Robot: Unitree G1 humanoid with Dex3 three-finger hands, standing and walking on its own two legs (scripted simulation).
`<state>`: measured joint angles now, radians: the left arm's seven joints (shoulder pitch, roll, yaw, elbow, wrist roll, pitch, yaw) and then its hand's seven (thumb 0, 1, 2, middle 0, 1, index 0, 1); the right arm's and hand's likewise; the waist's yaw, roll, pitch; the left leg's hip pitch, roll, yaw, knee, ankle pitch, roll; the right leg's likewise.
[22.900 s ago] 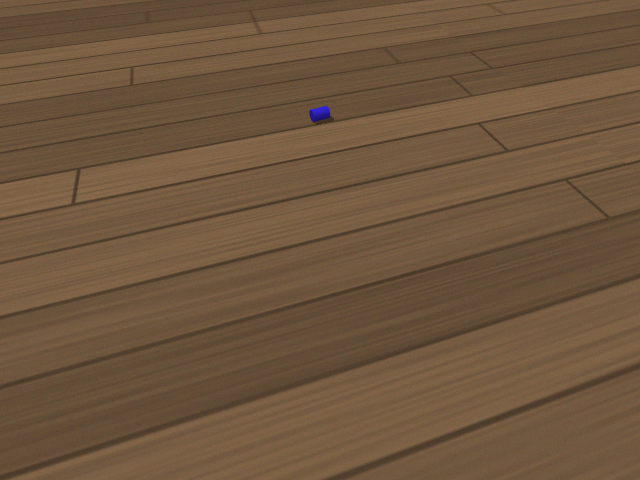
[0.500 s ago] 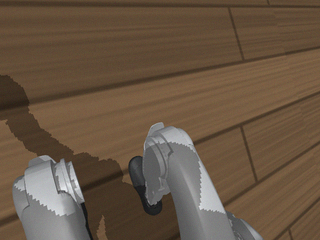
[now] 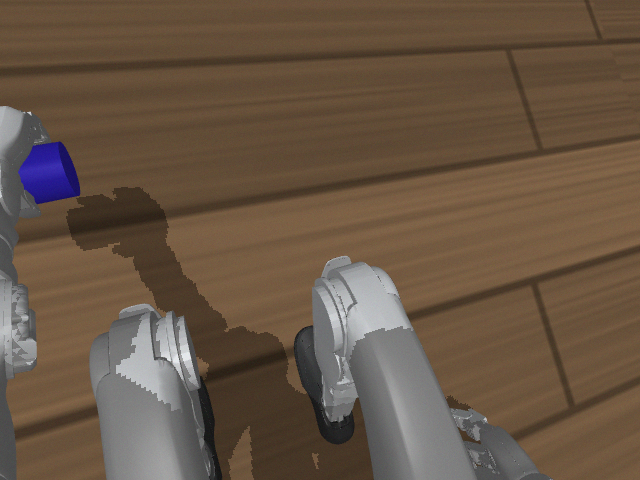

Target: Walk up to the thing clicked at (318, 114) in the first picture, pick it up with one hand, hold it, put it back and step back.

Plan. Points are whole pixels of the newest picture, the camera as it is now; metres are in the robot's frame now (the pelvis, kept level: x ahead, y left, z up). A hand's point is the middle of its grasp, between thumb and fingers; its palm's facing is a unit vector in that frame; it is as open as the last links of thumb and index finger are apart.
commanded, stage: lift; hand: left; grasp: from above
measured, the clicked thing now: (24, 177) +0.51 +0.29 -0.19
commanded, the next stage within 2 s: hold in 1.74 s
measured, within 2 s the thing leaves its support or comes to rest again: neither
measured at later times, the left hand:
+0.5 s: hand out of the picture +0.46 +0.31 -0.08, palm faces -0.47 -0.09 -0.88, open 9.6 cm
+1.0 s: hand out of the picture +0.38 +0.30 +0.12, palm faces -0.45 -0.12 -0.89, open 9.5 cm
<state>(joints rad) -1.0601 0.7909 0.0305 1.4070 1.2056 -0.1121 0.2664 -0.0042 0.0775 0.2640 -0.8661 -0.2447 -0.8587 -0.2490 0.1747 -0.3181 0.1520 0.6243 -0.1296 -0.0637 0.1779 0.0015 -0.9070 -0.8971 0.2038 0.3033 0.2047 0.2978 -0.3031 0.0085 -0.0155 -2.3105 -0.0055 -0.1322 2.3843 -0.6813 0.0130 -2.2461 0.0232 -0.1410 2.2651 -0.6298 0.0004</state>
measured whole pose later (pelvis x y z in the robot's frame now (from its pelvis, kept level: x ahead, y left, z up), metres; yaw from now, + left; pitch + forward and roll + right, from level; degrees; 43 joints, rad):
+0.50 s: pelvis +0.00 +0.01 +0.06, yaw +3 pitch +37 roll -8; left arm -0.89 0.69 0.00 1.14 1.11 -0.09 0.12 -0.01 0.11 0.21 -0.88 -0.20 -0.87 -0.21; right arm 0.24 -0.29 0.05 0.64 -0.05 0.04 0.09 0.00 -0.91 -0.90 0.21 0.30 0.21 0.30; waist -0.22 0.04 -0.13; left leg -2.18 -0.01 -0.08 2.19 -0.67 0.03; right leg -2.12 0.01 -0.09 2.10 -0.63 0.01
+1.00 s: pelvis +0.01 +0.01 +0.22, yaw +6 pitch +28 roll -4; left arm -0.56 0.52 -0.10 0.87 1.00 -0.01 0.08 -0.01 0.10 0.22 -0.91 -0.14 -0.89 -0.16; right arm 0.18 -0.25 0.01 0.67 0.02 0.05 -0.01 0.01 -0.90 -0.90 0.21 0.30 0.21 0.30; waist -0.11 0.05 -0.19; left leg -1.57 0.00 -0.05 1.68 -0.60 0.03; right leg -1.54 0.02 -0.05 1.61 -0.57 0.01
